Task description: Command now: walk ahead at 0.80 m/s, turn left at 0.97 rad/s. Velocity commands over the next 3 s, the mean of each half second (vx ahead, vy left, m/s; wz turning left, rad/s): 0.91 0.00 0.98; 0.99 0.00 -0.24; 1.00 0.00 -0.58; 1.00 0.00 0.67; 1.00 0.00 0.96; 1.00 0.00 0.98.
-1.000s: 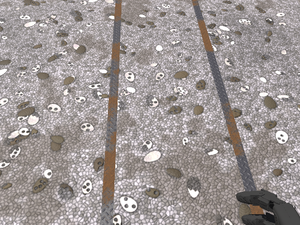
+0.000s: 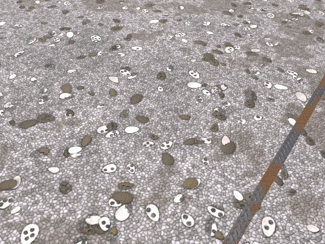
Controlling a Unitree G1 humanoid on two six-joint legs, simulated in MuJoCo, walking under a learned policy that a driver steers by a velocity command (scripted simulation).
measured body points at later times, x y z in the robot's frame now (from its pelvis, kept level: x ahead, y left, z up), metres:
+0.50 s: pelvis +0.34 +0.11 -0.04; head +0.38 +0.12 +0.41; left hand +0.47 +0.43 -0.09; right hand +0.43 -0.18 -0.15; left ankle +0.07 +0.11 -0.72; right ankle +0.52 +0.06 -0.75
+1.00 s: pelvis +0.70 +0.33 -0.01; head +0.71 +0.35 +0.44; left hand +0.65 +0.62 -0.14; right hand +0.92 +0.13 -0.10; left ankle +0.66 +0.44 -0.74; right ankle +0.65 +0.18 -0.64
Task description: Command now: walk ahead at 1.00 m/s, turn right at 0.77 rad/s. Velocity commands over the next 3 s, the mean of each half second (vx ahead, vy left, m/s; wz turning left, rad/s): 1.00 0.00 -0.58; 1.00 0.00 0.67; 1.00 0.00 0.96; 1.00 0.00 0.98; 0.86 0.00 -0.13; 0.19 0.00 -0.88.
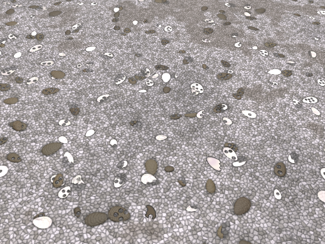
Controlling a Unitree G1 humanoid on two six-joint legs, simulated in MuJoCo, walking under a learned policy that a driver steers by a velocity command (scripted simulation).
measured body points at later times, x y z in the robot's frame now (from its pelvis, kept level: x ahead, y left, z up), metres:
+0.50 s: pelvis +0.45 -0.08 -0.01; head +0.46 -0.08 +0.44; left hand +0.58 +0.17 -0.14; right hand +0.49 -0.35 -0.12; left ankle +0.53 +0.08 -0.64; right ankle +0.41 -0.08 -0.73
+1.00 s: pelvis +0.92 -0.14 +0.00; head +0.94 -0.14 +0.45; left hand +1.17 +0.07 -0.04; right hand +0.87 -0.42 -0.13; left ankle +0.85 -0.12 -0.73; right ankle +1.08 -0.34 -0.66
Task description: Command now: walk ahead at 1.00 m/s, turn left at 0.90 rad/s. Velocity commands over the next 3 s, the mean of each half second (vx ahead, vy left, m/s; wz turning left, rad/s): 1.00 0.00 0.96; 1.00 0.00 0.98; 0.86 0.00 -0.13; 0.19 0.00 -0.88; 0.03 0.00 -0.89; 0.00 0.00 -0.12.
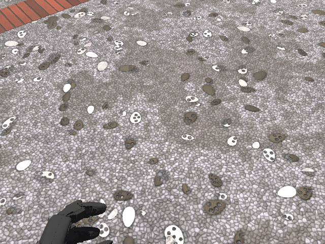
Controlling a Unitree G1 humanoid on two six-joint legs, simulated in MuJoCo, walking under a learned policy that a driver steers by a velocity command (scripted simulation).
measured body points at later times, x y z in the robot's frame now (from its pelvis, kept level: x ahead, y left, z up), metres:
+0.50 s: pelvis +0.46 -0.01 -0.01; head +0.48 +0.01 +0.44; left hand +0.26 +0.22 -0.13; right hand +0.82 -0.09 -0.05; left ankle +0.58 +0.15 -0.67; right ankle +0.35 -0.18 -0.74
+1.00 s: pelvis +0.88 +0.25 -0.02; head +0.90 +0.27 +0.43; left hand +0.85 +0.59 -0.07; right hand +1.12 +0.05 -0.14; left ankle +0.68 +0.14 -0.73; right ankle +1.10 +0.28 -0.73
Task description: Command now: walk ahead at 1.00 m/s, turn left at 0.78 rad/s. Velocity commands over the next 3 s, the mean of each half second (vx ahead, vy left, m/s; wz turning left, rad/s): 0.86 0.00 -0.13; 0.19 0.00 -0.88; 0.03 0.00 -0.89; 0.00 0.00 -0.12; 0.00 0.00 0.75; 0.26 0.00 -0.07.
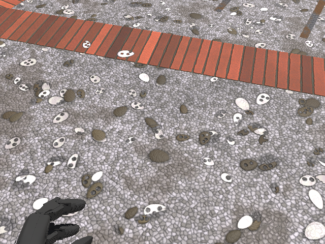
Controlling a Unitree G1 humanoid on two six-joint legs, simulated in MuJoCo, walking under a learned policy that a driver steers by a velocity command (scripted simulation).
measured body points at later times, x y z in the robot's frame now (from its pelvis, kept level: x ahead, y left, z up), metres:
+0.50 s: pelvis +0.42 -0.01 +0.01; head +0.46 +0.01 +0.46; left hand +0.44 +0.28 -0.12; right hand +0.62 -0.25 -0.06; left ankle +0.49 +0.10 -0.71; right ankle +0.27 -0.13 -0.61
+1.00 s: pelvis +0.62 -0.05 +0.01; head +0.66 -0.08 +0.46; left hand +0.87 +0.13 -0.09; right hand +0.62 -0.35 -0.10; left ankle +0.72 +0.08 -0.65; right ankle +0.67 -0.13 -0.71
